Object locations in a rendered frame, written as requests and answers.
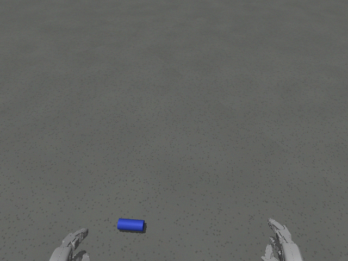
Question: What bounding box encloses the left robot hand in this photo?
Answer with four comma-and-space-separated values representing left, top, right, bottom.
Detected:
49, 228, 90, 261

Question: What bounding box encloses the can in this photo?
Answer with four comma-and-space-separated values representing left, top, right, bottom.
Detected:
117, 219, 145, 231

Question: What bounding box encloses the right robot hand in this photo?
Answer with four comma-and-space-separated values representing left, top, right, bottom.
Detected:
262, 218, 304, 261

